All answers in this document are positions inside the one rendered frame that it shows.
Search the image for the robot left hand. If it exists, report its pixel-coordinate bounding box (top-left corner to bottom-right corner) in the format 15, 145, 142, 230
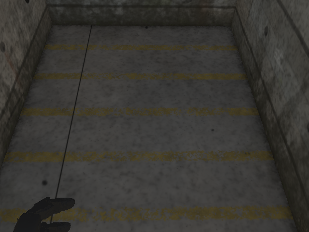
13, 197, 75, 232

